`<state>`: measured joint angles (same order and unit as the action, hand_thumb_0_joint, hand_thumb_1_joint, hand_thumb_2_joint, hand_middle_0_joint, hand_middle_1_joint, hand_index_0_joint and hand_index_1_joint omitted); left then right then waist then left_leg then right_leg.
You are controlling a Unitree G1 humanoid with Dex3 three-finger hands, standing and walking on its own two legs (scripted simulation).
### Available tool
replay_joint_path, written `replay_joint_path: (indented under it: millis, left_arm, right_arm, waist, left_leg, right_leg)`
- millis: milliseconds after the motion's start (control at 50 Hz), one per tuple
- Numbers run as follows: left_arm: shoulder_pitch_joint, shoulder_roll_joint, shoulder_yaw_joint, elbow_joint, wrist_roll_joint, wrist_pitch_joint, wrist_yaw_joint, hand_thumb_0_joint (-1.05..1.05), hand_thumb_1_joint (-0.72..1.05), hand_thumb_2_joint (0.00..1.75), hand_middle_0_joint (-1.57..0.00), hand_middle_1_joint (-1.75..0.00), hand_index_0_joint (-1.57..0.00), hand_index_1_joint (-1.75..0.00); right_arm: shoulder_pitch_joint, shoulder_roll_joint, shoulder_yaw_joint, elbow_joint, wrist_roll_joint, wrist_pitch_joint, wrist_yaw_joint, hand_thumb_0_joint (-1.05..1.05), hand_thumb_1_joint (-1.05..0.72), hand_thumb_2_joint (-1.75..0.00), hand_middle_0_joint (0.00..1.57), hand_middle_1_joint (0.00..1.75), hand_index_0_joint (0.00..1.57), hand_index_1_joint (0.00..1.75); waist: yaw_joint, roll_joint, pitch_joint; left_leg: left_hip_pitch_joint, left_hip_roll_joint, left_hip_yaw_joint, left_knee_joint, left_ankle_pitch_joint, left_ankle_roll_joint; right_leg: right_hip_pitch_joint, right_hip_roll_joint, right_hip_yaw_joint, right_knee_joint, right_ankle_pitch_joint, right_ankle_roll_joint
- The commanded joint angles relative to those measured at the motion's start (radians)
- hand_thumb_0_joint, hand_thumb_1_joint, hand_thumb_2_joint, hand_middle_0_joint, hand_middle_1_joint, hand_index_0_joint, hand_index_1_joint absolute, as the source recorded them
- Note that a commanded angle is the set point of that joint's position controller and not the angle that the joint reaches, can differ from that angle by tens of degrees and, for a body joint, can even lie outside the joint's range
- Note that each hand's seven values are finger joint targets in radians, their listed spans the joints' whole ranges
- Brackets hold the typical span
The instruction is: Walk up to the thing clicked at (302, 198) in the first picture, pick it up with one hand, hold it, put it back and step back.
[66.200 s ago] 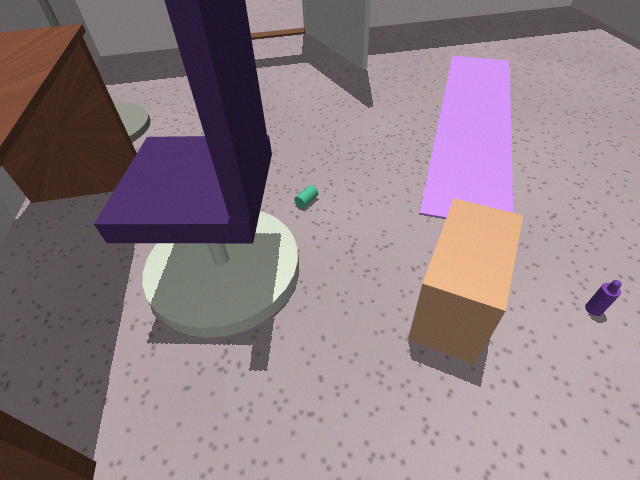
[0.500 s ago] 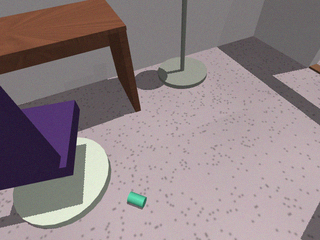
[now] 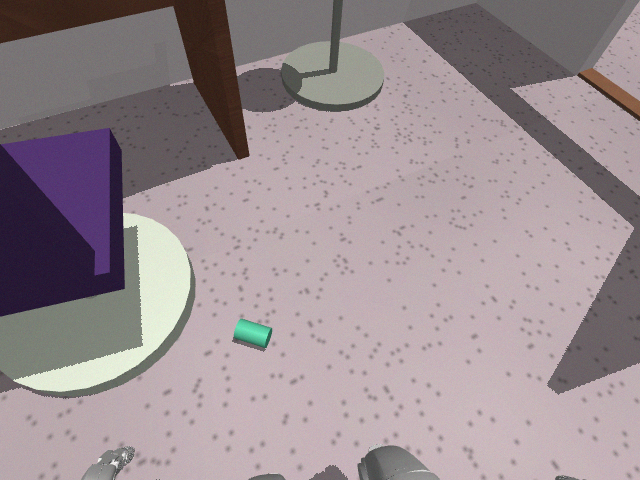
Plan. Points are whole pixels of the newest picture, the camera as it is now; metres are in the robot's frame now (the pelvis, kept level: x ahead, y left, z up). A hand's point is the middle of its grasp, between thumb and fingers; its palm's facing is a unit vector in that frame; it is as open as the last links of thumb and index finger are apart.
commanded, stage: step back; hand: left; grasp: from above
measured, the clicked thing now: (253, 333) +0.54 +0.21 -0.74
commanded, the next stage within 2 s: none
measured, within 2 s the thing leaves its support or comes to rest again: neither
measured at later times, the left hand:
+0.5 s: hand out of the picture +0.05 +0.25 -0.14, palm faces +0.02 -0.92 -0.40, open 7.4 cm
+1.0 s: hand out of the picture -0.10 +0.23 -0.16, palm faces -0.04 -0.91 -0.40, open 7.4 cm
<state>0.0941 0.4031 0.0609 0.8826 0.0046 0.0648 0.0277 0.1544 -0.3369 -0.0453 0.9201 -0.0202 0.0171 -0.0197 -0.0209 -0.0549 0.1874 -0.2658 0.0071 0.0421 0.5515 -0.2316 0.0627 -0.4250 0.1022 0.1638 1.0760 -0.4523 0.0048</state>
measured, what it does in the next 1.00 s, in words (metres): walks backwards: right foot, then left foot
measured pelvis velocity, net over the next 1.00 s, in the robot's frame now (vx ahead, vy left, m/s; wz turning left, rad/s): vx -0.19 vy -0.04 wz -0.04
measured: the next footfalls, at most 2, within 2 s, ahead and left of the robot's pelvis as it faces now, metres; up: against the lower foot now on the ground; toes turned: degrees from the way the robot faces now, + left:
right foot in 0.14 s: +0.01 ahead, -0.13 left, +0.01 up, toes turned +2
left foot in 0.54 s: -0.07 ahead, +0.10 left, +0.01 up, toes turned +0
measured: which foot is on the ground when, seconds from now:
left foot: down 0.00-0.20, up 0.22-0.52, down 0.54-1.00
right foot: up 0.00-0.12, down 0.14-0.58, up 0.60-0.94, down 0.96-1.00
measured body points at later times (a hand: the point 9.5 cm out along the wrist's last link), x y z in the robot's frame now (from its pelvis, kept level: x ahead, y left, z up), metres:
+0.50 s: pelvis -0.08 -0.01 -0.01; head +0.00 -0.02 +0.44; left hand +0.05 +0.29 -0.11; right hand +0.01 -0.33 -0.13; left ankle -0.12 +0.11 -0.71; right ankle -0.03 -0.13 -0.73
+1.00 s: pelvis -0.19 -0.04 -0.02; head -0.12 -0.04 +0.43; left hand -0.10 +0.28 -0.14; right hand -0.06 -0.36 -0.12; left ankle -0.11 +0.10 -0.73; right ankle -0.20 -0.17 -0.74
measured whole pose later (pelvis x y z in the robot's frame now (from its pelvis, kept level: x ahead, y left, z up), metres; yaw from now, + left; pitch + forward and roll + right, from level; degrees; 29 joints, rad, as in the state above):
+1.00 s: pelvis -0.19 -0.04 -0.02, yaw -2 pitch -3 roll -2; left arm 0.18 0.37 0.08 0.85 0.02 0.04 0.01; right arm 0.08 -0.41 -0.04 0.79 -0.01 0.03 -0.01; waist 0.01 0.04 0.22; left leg -0.41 0.08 -0.03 0.72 -0.26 -0.02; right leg -0.23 0.06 0.05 0.64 -0.36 0.01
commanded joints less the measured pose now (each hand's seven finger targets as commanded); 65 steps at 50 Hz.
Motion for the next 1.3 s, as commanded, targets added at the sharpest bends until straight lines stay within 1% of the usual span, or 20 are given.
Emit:
replay_joint_path:
  millis: [0, 80, 140, 180, 200, 280, 400, 500, 540, 560, 580, 660, 700, 800, 940, 980, 1000, 1080, 1220, 1280]
  left_arm:
    - [0.007, 0.139, 0.042, -0.094, 0.006, -0.036, 0.005, 0.00, 0.90, 0.90, -0.20, -0.30, -0.20, -0.30]
    - [0.082, 0.137, 0.049, -0.073, 0.018, -0.047, -0.001, 0.00, 0.90, 0.90, -0.20, -0.30, -0.20, -0.30]
    - [0.149, 0.176, 0.065, -0.043, 0.035, -0.060, 0.002, 0.00, 0.90, 0.90, -0.20, -0.30, -0.20, -0.30]
    - [0.066, 0.296, 0.084, -0.091, 0.025, -0.056, -0.003, 0.00, 0.90, 0.90, -0.20, -0.30, -0.20, -0.30]
    - [0.037, 0.290, 0.085, -0.120, 0.031, -0.061, -0.006, 0.00, 0.90, 0.90, -0.20, -0.30, -0.20, -0.30]
    - [0.006, 0.178, 0.071, -0.145, 0.021, -0.065, 0.005, 0.00, 0.90, 0.90, -0.20, -0.30, -0.20, -0.30]
    - [0.103, 0.147, 0.073, -0.167, 0.023, -0.047, 0.009, 0.00, 0.90, 0.90, -0.20, -0.30, -0.20, -0.30]
    - [0.036, 0.197, 0.073, -0.196, 0.011, -0.021, -0.005, 0.00, 0.90, 0.90, -0.20, -0.30, -0.20, -0.30]
    - [0.053, 0.145, 0.057, -0.211, 0.008, -0.018, -0.014, 0.00, 0.90, 0.90, -0.20, -0.30, -0.20, -0.30]
    - [-0.004, 0.148, 0.061, -0.220, 0.004, -0.024, -0.009, 0.00, 0.90, 0.90, -0.20, -0.30, -0.20, -0.30]
    - [-0.053, 0.178, 0.082, -0.213, 0.017, -0.024, 0.002, 0.00, 0.90, 0.90, -0.20, -0.30, -0.20, -0.30]
    - [0.087, 0.145, 0.073, -0.153, -0.004, -0.022, -0.004, 0.00, 0.90, 0.90, -0.20, -0.30, -0.20, -0.30]
    - [0.102, 0.141, 0.075, -0.147, 0.004, -0.022, -0.003, 0.00, 0.90, 0.90, -0.20, -0.30, -0.20, -0.30]
    - [0.088, 0.145, 0.068, -0.155, 0.011, -0.025, -0.004, 0.00, 0.90, 0.90, -0.20, -0.30, -0.20, -0.30]
    - [0.242, 0.145, 0.073, -0.069, 0.025, -0.061, -0.004, 0.00, 0.90, 0.90, -0.20, -0.30, -0.20, -0.30]
    - [0.190, 0.279, 0.109, -0.105, 0.038, -0.064, -0.010, 0.00, 0.90, 0.90, -0.20, -0.30, -0.20, -0.30]
    - [0.101, 0.369, 0.118, -0.146, 0.041, -0.060, -0.011, 0.00, 0.90, 0.90, -0.20, -0.30, -0.20, -0.30]
    - [-0.038, 0.214, 0.087, -0.186, 0.031, -0.062, -0.001, 0.00, 0.90, 0.90, -0.20, -0.30, -0.20, -0.30]
    - [0.065, 0.187, 0.080, -0.191, 0.034, -0.040, 0.012, 0.00, 0.90, 0.90, -0.20, -0.30, -0.20, -0.30]
    - [0.032, 0.199, 0.068, -0.209, 0.014, -0.017, 0.001, 0.00, 0.90, 0.90, -0.20, -0.30, -0.20, -0.30]
  right_arm:
    - [0.055, -0.268, -0.074, -0.075, 0.001, -0.014, -0.022, 0.00, -0.90, -0.90, 0.20, 0.30, 0.20, 0.30]
    - [0.021, -0.287, -0.075, -0.099, 0.008, -0.003, -0.012, 0.00, -0.90, -0.90, 0.20, 0.30, 0.20, 0.30]
    - [-0.046, -0.254, -0.061, -0.119, 0.027, 0.000, -0.005, 0.00, -0.90, -0.90, 0.20, 0.30, 0.20, 0.30]
    - [-0.061, -0.211, -0.057, -0.117, 0.033, 0.012, -0.010, 0.00, -0.90, -0.90, 0.20, 0.30, 0.20, 0.30]
    - [-0.023, -0.238, -0.065, -0.104, 0.023, 0.019, -0.011, 0.00, -0.90, -0.90, 0.20, 0.30, 0.20, 0.30]
    - [0.043, -0.227, -0.048, -0.072, 0.026, 0.016, -0.008, 0.00, -0.90, -0.90, 0.20, 0.30, 0.20, 0.30]
    - [0.052, -0.216, -0.029, -0.109, 0.020, -0.007, -0.023, 0.00, -0.90, -0.90, 0.20, 0.30, 0.20, 0.30]
    - [0.137, -0.211, -0.045, -0.084, -0.004, -0.020, -0.013, 0.00, -0.90, -0.90, 0.20, 0.30, 0.20, 0.30]
    - [0.116, -0.306, -0.072, -0.101, -0.030, -0.025, -0.011, 0.00, -0.90, -0.90, 0.20, 0.30, 0.20, 0.30]
    - [0.053, -0.397, -0.088, -0.118, -0.021, -0.022, -0.002, 0.00, -0.90, -0.90, 0.20, 0.30, 0.20, 0.30]
    - [0.030, -0.425, -0.094, -0.131, -0.026, -0.023, -0.001, 0.00, -0.90, -0.90, 0.20, 0.30, 0.20, 0.30]
    - [-0.040, -0.275, -0.054, -0.146, -0.018, -0.035, -0.017, 0.00, -0.90, -0.90, 0.20, 0.30, 0.20, 0.30]
    - [0.003, -0.269, -0.056, -0.141, -0.008, -0.034, -0.017, 0.00, -0.90, -0.90, 0.20, 0.30, 0.20, 0.30]
    - [0.043, -0.280, -0.070, -0.163, -0.001, -0.022, -0.021, 0.00, -0.90, -0.90, 0.20, 0.30, 0.20, 0.30]
    - [-0.060, -0.293, -0.069, -0.194, 0.015, 0.009, -0.001, 0.00, -0.90, -0.90, 0.20, 0.30, 0.20, 0.30]
    - [-0.041, -0.210, -0.045, -0.216, 0.025, 0.012, -0.001, 0.00, -0.90, -0.90, 0.20, 0.30, 0.20, 0.30]
    - [-0.063, -0.230, -0.061, -0.208, 0.019, 0.021, -0.021, 0.00, -0.90, -0.90, 0.20, 0.30, 0.20, 0.30]
    - [0.044, -0.253, -0.061, -0.133, 0.031, 0.015, -0.012, 0.00, -0.90, -0.90, 0.20, 0.30, 0.20, 0.30]
    - [0.070, -0.219, -0.048, -0.145, 0.008, -0.010, -0.018, 0.00, -0.90, -0.90, 0.20, 0.30, 0.20, 0.30]
    - [0.145, -0.216, -0.061, -0.107, -0.007, -0.020, -0.013, 0.00, -0.90, -0.90, 0.20, 0.30, 0.20, 0.30]
  waist:
    - [-0.037, 0.210, -0.238]
    - [-0.014, 0.233, -0.262]
    - [0.037, 0.094, -0.290]
    - [0.056, -0.218, -0.165]
    - [0.042, -0.198, -0.127]
    - [0.018, -0.073, -0.147]
    - [0.075, -0.117, -0.288]
    - [0.015, -0.132, -0.279]
    - [0.025, 0.080, -0.265]
    - [0.005, 0.290, -0.197]
    - [-0.038, 0.313, -0.149]
    - [0.063, 0.180, -0.170]
    - [0.042, 0.195, -0.221]
    - [-0.016, 0.210, -0.220]
    - [0.058, 0.241, -0.328]
    - [0.044, -0.114, -0.265]
    - [0.083, -0.247, -0.212]
    - [-0.009, -0.094, -0.144]
    - [0.066, -0.164, -0.265]
    - [0.021, -0.118, -0.286]
  left_leg:
    - [0.360, 0.224, -0.218, -0.046, 0.643, 0.131]
    - [0.243, 0.215, -0.205, -0.001, 0.533, 0.116]
    - [0.019, 0.178, -0.196, 0.074, 0.244, 0.046]
    - [-0.054, -0.098, -0.056, 0.388, -0.332, -0.050]
    - [-0.053, -0.089, -0.132, 0.533, -0.429, -0.060]
    - [-0.170, -0.140, -0.202, 0.595, -0.306, -0.060]
    - [-0.264, -0.084, -0.142, 0.330, -0.287, -0.104]
    - [0.031, -0.040, -0.044, -0.146, 0.048, -0.058]
    - [0.130, 0.163, -0.315, -0.172, 0.187, 0.013]
    - [0.034, 0.330, -0.499, -0.246, 0.228, 0.136]
    - [-0.087, 0.408, -0.605, -0.275, 0.244, 0.238]
    - [0.124, 0.214, -0.262, -0.117, 0.598, 0.122]
    - [0.229, 0.213, -0.264, -0.076, 0.647, 0.127]
    - [0.235, 0.253, -0.267, -0.085, 0.502, 0.190]
    - [0.078, 0.172, -0.192, 0.106, 0.337, 0.074]
    - [-0.269, -0.071, -0.127, 0.306, -0.210, -0.039]
    - [-0.182, -0.101, -0.161, 0.561, -0.438, -0.062]
    - [-0.204, -0.136, -0.206, 0.671, -0.270, -0.068]
    - [-0.178, -0.031, -0.112, 0.174, -0.282, -0.076]
    - [0.013, -0.041, -0.055, -0.189, 0.070, -0.057]
  right_leg:
    - [-0.074, -0.049, -0.036, -0.240, -0.010, 0.025]
    - [0.104, -0.067, -0.130, -0.486, 0.075, -0.008]
    - [0.313, -0.145, -0.034, -0.617, 0.444, -0.053]
    - [0.076, -0.438, 0.324, -0.760, 0.489, -0.287]
    - [0.029, -0.482, 0.377, -0.764, 0.486, -0.333]
    - [0.190, -0.319, 0.119, -0.692, 0.654, -0.214]
    - [0.532, -0.312, 0.074, -0.573, 0.817, -0.227]
    - [0.322, -0.267, 0.014, -0.486, 0.562, -0.143]
    - [0.086, -0.167, -0.024, -0.386, 0.265, -0.062]
    - [-0.002, -0.015, -0.146, -0.239, -0.050, -0.026]
    - [0.025, -0.012, -0.034, -0.022, -0.201, -0.009]
    - [-0.105, 0.021, 0.053, 0.161, -0.064, -0.026]
    - [-0.118, 0.021, 0.031, 0.149, -0.049, -0.003]
    - [-0.056, -0.031, -0.015, -0.063, -0.065, 0.043]
    - [0.284, -0.079, -0.135, -0.679, 0.321, -0.014]
    - [0.346, -0.342, 0.265, -0.702, 0.375, -0.132]
    - [0.082, -0.513, 0.409, -0.752, 0.426, -0.307]
    - [0.110, -0.313, 0.078, -0.646, 0.560, -0.203]
    - [0.425, -0.340, 0.070, -0.512, 0.709, -0.210]
    - [0.329, -0.274, 0.011, -0.388, 0.627, -0.139]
